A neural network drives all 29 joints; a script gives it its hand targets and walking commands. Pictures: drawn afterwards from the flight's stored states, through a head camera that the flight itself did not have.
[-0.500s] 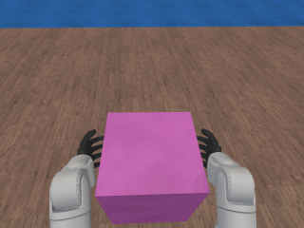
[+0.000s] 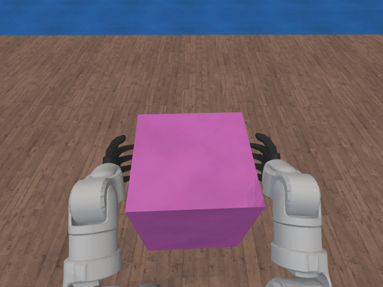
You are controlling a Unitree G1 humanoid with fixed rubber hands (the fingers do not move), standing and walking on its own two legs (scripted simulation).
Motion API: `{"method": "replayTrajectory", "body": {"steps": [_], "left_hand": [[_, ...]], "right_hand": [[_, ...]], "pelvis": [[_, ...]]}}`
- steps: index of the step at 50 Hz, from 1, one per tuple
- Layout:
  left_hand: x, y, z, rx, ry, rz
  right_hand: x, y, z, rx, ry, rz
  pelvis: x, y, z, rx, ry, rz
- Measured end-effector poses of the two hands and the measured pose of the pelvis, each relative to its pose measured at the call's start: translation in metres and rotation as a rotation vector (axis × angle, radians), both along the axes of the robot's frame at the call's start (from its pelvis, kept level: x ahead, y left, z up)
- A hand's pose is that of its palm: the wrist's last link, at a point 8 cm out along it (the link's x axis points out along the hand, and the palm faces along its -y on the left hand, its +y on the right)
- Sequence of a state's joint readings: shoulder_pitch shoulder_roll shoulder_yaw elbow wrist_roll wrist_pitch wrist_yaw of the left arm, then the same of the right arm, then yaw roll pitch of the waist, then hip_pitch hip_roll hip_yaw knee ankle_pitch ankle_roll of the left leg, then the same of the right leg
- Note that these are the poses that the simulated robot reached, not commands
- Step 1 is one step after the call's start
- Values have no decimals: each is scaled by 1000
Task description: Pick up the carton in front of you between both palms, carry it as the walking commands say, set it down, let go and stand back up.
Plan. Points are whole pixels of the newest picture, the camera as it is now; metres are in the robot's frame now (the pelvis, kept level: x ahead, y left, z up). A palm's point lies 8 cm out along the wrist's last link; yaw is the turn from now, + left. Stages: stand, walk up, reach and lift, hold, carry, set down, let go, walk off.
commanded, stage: carry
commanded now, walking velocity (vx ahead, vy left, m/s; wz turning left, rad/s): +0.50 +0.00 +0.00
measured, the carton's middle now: (191, 186) +0.33 +0.01 +0.01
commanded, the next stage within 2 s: none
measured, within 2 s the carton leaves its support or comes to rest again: neither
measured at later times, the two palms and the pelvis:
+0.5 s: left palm (143, 66) +0.71 +0.16 +0.06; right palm (241, 69) +0.69 -0.14 +0.06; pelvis +0.33 +0.03 -0.03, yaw -2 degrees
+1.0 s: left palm (154, 26) +1.01 +0.16 +0.04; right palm (229, 24) +1.03 -0.14 +0.04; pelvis +0.66 -0.01 -0.05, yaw +0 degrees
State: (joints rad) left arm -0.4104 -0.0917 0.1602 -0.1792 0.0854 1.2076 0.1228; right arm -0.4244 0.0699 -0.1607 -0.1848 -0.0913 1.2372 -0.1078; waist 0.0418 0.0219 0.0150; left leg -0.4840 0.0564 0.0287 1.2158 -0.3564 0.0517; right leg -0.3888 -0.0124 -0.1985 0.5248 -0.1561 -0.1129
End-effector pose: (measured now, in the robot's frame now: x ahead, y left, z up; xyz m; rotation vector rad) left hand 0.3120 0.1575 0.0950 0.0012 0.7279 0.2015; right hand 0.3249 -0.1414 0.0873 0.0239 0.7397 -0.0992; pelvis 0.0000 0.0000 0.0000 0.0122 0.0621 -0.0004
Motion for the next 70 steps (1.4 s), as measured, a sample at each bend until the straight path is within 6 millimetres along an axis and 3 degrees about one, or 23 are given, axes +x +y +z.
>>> {"method": "replayTrajectory", "body": {"steps": [6,11,15,19,24,29,34,40,45,50,56,60,64,70], "left_hand": [[104,-5,21,8,-31,-35],[195,-5,30,8,-53,-66],[266,4,20,-4,-59,-76],[332,11,-6,-37,-38,-96],[389,7,-34,-45,71,-115],[450,-2,-40,-70,38,-112],[517,-12,-34,-84,-51,-94],[605,-18,-35,-16,-116,-65],[648,-5,-56,-10,11,-14],[696,5,-53,-17,23,21],[776,10,-35,-22,-52,7],[837,15,-33,-22,-83,-23],[902,17,-51,-30,-84,-79],[966,6,-82,-20,53,-157]], "right_hand": [[98,-6,22,-26,-33,-3],[182,-6,34,-41,-56,-20],[252,3,31,-50,-61,-32],[310,11,12,-82,-39,-52],[354,6,-23,-57,71,-97],[408,-2,-29,-26,37,-147],[479,-12,-22,-3,-52,-157],[586,-19,-31,9,-115,-81],[646,-6,-50,-21,10,-1],[702,4,-50,-19,22,27],[773,9,-36,-8,-53,-1],[827,13,-33,-15,-85,-24],[879,16,-42,-62,-86,-51],[924,7,-72,-51,52,-88]], "pelvis": [[69,-2,9,6,24,-16],[139,5,3,-8,34,-28],[205,15,-16,-28,25,-37],[264,23,-36,-18,16,-42],[322,33,-27,-33,36,-36],[381,35,-22,-42,54,-31],[453,26,-29,-30,56,-20],[552,9,-62,-10,20,-8],[608,-3,-56,8,25,-10],[662,-8,-47,25,36,-6],[735,1,-48,19,44,-18],[794,13,-61,-4,36,-26],[856,24,-87,-15,10,-41],[916,38,-82,-29,15,-39]]}}
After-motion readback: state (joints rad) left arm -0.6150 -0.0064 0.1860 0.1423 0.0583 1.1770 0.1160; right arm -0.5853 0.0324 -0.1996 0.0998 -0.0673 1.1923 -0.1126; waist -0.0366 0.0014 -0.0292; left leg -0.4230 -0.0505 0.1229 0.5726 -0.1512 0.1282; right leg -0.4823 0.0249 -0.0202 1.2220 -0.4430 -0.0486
